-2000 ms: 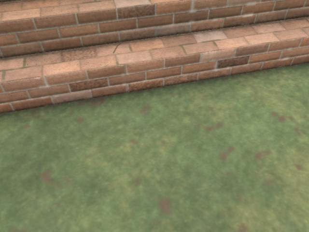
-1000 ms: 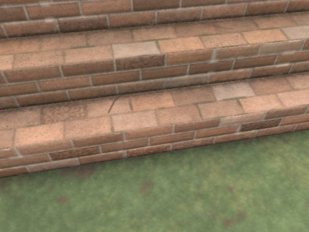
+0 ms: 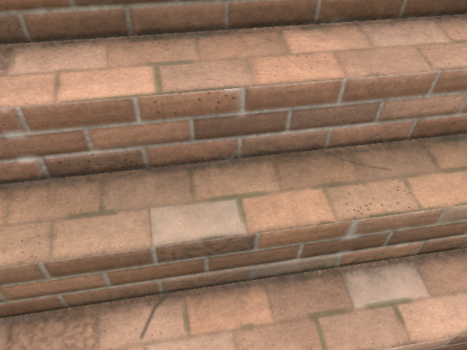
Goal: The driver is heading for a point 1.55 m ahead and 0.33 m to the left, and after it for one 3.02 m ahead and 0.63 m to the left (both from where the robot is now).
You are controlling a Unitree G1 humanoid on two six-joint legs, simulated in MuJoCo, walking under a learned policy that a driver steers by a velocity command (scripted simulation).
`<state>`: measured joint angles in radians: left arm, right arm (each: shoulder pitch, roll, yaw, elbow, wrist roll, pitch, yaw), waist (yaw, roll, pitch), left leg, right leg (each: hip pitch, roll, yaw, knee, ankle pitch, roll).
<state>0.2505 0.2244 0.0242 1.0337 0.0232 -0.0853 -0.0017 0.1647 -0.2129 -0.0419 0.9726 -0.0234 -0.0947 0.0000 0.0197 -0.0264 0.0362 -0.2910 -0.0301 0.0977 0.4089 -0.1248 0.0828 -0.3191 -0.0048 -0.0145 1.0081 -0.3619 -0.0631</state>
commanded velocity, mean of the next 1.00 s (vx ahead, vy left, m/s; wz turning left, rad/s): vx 0.50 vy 0.00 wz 0.00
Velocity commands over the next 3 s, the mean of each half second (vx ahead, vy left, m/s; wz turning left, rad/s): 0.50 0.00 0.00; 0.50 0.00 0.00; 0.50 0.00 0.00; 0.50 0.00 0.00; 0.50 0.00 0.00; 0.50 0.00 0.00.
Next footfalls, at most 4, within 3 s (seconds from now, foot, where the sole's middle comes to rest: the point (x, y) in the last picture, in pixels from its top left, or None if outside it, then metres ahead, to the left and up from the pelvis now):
0.30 right None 0.16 -0.12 -0.78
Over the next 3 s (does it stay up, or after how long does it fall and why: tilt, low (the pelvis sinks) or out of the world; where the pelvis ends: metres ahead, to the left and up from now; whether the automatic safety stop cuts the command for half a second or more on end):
stays up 0.12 -0.03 0.01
